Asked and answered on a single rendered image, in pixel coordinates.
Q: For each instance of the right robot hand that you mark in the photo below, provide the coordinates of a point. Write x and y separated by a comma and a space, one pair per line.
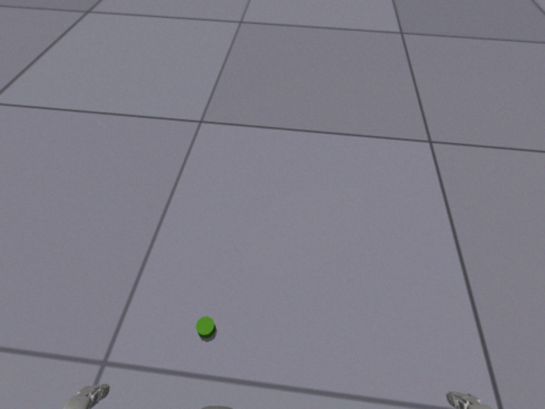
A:
463, 401

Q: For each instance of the tin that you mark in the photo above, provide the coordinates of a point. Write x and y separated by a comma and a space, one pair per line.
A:
205, 327

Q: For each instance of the left robot hand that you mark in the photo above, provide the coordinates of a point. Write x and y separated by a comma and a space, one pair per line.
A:
87, 397

